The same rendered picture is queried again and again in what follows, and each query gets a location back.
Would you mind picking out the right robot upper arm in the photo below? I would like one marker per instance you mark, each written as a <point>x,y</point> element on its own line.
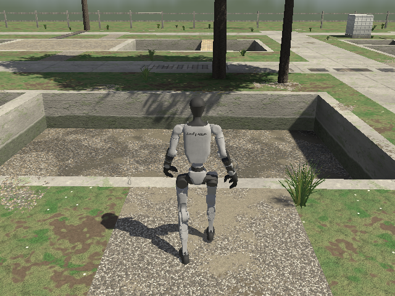
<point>216,129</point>

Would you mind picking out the left robot forearm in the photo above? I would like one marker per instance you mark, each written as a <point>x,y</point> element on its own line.
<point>168,160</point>

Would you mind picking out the right robot hand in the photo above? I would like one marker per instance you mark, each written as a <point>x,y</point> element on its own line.
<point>233,179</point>

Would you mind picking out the right robot forearm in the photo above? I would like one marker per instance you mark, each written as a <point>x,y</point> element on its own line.
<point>228,164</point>

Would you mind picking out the robot head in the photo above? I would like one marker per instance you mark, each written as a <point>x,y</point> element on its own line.
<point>197,106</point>

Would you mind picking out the left robot hand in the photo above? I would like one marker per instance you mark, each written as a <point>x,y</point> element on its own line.
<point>172,168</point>

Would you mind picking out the left robot upper arm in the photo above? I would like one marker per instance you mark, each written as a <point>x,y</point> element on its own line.
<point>178,129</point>

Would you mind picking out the robot left foot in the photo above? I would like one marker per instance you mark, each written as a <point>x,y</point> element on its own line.
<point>185,258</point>

